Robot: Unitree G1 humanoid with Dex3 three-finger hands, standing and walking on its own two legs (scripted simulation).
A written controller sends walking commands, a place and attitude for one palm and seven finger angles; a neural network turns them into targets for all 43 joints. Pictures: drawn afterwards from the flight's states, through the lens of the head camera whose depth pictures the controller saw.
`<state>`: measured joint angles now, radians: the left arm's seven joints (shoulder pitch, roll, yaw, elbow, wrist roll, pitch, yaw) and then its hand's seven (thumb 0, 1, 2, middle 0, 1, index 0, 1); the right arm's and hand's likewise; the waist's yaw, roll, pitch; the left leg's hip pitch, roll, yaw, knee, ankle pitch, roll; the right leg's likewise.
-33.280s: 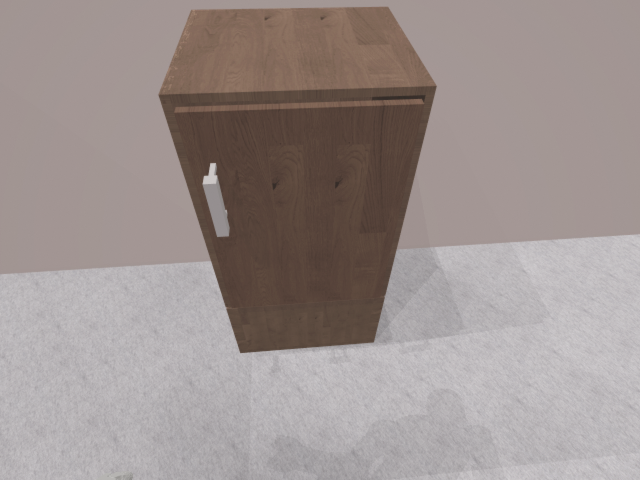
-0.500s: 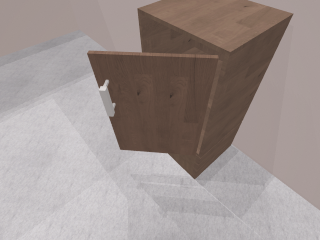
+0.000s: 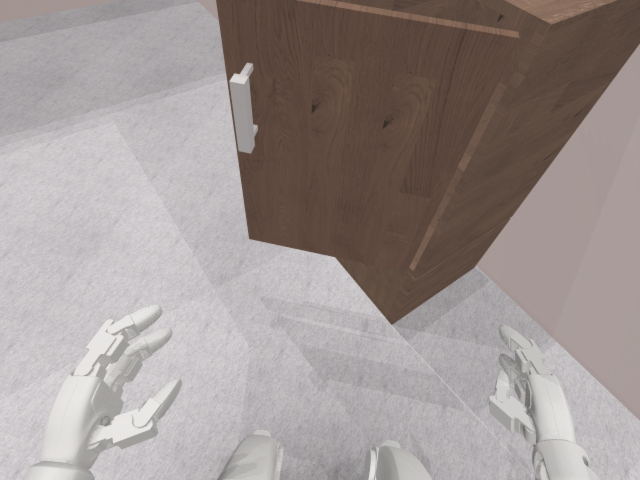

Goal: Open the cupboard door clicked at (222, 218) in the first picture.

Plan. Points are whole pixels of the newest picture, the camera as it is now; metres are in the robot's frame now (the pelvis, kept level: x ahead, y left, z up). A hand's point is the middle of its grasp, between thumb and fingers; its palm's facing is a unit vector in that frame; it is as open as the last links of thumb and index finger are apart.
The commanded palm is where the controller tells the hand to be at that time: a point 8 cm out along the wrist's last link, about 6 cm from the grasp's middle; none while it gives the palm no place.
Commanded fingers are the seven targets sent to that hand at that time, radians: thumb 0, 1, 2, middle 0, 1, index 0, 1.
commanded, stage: raise the hand with hooked fingers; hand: left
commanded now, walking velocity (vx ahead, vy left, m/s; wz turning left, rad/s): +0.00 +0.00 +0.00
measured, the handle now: (247, 109) +0.65 +0.21 +0.06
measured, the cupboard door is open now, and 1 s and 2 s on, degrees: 43 43 43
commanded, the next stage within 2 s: move the hooked fingers beside the handle in 1.56 s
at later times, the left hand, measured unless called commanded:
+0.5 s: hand (124, 339) +0.24 +0.25 +0.05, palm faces -0.05 -1.00 -0.08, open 12.3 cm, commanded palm +0.22 +0.30 +0.06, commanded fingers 0.00 -0.34 0.37 -0.29 -1.10 -0.29 -1.10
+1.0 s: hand (108, 271) +0.30 +0.28 +0.08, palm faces -0.04 -1.00 -0.07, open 13.9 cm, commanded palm +0.28 +0.33 +0.08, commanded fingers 0.00 -0.50 0.30 -0.30 -1.20 -0.30 -1.20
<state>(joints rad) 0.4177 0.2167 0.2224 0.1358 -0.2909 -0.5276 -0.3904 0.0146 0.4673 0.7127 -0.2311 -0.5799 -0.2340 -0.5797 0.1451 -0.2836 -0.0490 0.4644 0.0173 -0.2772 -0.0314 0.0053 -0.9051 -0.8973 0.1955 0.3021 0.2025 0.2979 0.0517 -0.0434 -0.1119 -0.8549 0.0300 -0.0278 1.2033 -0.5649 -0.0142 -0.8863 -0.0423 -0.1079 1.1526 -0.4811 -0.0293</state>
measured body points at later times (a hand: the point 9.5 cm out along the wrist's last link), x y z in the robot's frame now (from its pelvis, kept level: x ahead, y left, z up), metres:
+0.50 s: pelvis +0.00 +0.03 +0.01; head +0.06 +0.05 +0.45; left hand +0.24 +0.30 +0.06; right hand +0.15 -0.23 -0.06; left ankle +0.02 +0.13 -0.64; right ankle +0.05 -0.11 -0.64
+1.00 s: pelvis +0.02 +0.02 +0.02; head +0.09 +0.03 +0.47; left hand +0.30 +0.34 +0.09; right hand +0.19 -0.23 -0.05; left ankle +0.02 +0.13 -0.64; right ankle +0.05 -0.11 -0.64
